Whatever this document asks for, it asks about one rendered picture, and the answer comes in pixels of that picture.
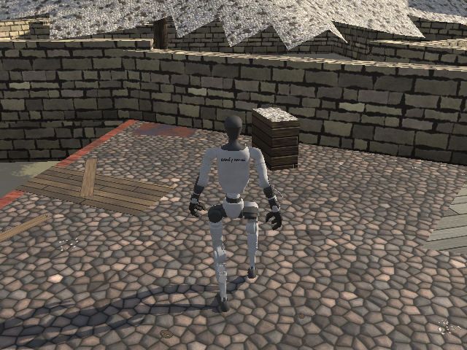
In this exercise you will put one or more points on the robot left upper arm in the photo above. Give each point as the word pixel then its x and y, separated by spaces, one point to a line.
pixel 206 165

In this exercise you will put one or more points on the left robot thigh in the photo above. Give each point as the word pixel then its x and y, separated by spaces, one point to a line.
pixel 215 215

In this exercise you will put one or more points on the robot left hand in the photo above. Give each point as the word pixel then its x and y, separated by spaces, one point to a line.
pixel 199 206

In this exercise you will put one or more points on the robot right hand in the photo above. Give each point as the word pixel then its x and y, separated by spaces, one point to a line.
pixel 278 219

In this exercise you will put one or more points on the robot right upper arm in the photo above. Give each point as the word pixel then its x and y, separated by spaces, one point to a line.
pixel 260 166

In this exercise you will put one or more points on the robot left forearm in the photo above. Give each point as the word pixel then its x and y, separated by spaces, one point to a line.
pixel 197 191

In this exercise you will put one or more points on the robot torso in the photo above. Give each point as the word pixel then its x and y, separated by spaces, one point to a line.
pixel 233 168

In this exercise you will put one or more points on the robot right forearm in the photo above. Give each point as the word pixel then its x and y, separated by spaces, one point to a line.
pixel 271 197

